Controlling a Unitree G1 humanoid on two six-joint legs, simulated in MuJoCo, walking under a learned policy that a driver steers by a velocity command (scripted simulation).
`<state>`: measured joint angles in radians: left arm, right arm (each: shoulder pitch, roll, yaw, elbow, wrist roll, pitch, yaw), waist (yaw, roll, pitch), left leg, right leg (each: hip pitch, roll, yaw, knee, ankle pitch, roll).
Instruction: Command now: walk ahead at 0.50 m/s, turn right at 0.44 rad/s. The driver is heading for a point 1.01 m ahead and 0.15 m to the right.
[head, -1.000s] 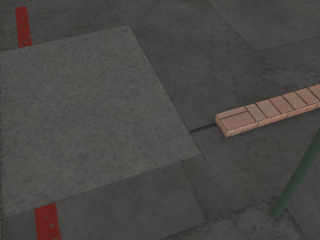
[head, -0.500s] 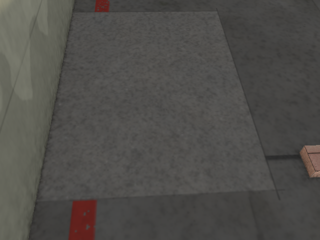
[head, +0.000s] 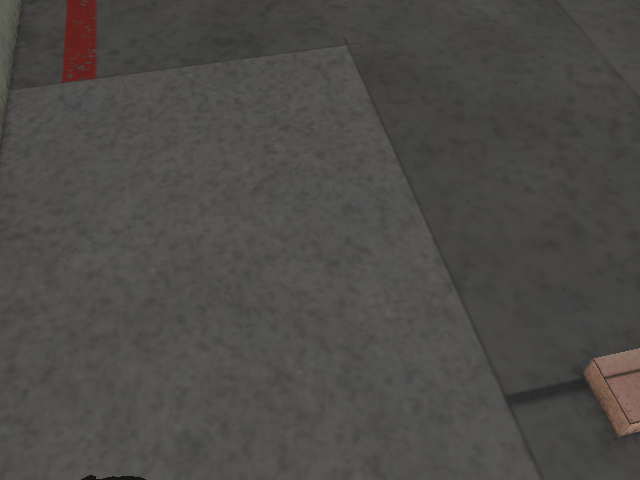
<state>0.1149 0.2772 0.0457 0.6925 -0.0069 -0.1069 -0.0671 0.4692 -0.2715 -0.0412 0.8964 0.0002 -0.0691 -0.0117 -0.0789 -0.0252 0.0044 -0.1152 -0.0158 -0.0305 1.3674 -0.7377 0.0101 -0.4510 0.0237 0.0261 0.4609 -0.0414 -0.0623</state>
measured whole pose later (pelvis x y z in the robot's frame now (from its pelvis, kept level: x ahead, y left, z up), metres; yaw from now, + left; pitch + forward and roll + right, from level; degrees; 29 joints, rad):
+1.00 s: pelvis +0.53 -0.15 +0.00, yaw -21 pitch +2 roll +0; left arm 0.12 0.24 0.04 0.67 0.00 -0.08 -0.02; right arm 0.38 -0.30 -0.04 0.91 0.04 -0.07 0.00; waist -0.05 0.03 0.03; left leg -0.33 0.03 -0.06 1.09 -0.41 0.01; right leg -0.36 0.00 -0.06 0.50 -0.17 -0.04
